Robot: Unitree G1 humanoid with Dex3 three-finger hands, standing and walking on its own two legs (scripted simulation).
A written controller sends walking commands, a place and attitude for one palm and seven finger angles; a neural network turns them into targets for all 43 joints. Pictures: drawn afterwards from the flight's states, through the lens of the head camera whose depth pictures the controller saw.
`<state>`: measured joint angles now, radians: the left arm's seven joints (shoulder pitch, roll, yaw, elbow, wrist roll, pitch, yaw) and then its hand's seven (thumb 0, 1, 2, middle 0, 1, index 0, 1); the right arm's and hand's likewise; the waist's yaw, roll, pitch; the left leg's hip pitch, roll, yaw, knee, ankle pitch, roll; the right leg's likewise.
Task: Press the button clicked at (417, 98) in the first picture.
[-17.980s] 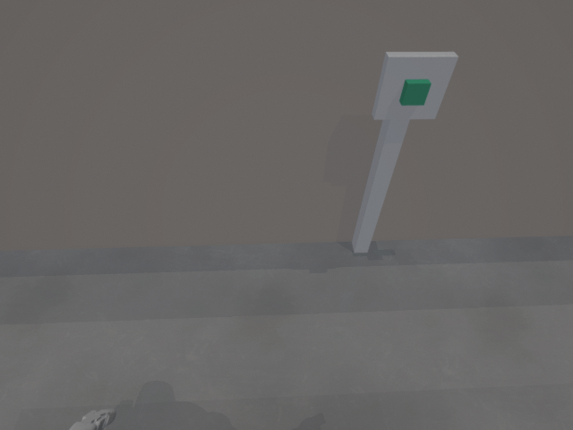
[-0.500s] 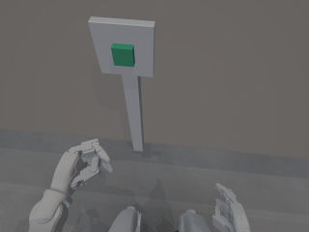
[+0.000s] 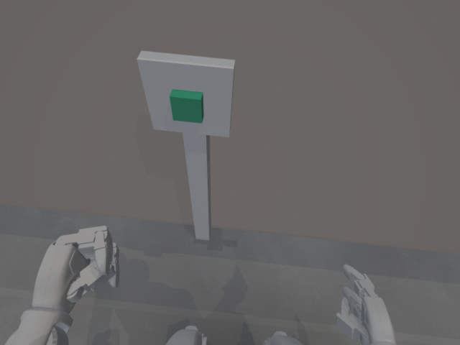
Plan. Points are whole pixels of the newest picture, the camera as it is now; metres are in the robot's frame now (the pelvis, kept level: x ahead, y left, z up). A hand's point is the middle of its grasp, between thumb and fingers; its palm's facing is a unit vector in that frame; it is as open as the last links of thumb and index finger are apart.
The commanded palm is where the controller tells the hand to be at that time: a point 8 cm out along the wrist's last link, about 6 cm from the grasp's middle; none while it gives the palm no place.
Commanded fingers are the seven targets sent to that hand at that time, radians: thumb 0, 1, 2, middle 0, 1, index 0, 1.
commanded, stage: raise the hand and make a fist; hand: left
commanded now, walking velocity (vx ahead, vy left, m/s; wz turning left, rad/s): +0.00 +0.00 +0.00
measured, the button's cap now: (187, 105) +0.55 +0.13 +0.08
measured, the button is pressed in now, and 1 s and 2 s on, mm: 0 0 0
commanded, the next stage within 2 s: aim a knuckle at the button in 0.76 s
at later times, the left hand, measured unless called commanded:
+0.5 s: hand (112, 254) +0.23 +0.19 +0.07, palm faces -0.05 -1.00 -0.05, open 3.1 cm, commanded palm +0.21 +0.25 +0.08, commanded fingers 0.00 0.90 0.90 -1.30 -1.50 -1.30 -1.50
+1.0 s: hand (118, 253) +0.23 +0.18 +0.08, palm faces -0.01 -1.00 -0.05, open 3.1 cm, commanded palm +0.23 +0.23 +0.08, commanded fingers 0.00 0.90 0.90 -1.30 -1.50 -1.30 -1.50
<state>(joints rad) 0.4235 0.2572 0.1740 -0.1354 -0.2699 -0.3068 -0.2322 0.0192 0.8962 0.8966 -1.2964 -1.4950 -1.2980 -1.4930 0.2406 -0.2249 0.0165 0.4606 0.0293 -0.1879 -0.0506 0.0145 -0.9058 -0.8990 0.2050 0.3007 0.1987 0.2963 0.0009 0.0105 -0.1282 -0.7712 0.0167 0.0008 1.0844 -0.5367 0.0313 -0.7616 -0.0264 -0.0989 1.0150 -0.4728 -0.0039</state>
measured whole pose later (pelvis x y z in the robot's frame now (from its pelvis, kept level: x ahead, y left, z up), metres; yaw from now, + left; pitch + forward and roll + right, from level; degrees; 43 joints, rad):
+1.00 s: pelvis +0.00 -0.02 +0.01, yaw +1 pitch +10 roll -2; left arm 0.26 0.26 0.21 0.06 -0.30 -0.34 -0.33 0.02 0.90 0.90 -1.30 -1.50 -1.30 -1.50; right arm 0.26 -0.26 0.04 0.53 0.03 -0.23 -0.06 0.01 -0.90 -0.90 0.21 0.30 0.20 0.30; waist 0.00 0.04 -0.10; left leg -0.69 0.02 -0.01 1.00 -0.49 0.01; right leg -0.69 -0.02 -0.11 0.95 -0.45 -0.03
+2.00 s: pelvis -0.01 -0.02 -0.01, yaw -1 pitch +19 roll +0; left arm -0.69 0.28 0.26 0.93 -0.11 -0.42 -0.11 0.02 0.90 0.90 -1.30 -1.50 -1.30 -1.50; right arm 0.32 -0.25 0.02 0.65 -0.01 -0.06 -0.01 0.01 -0.91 -0.90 0.21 0.30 0.20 0.30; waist -0.11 0.02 -0.11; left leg -0.90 0.02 0.03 1.07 -0.49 0.01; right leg -0.93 -0.02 -0.07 1.05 -0.45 -0.03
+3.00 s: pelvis +0.00 -0.01 -0.01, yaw -2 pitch +21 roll -1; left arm -0.74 0.25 0.24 1.00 -0.08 -0.46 -0.05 0.02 0.90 0.90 -1.30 -1.50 -1.30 -1.50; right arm 0.33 -0.24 0.01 0.62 -0.02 0.03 0.03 0.01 -0.91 -0.90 0.21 0.30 0.20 0.30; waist -0.12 0.03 -0.13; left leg -0.93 0.02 0.04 1.07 -0.50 0.02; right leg -0.95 -0.02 -0.06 1.04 -0.45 -0.02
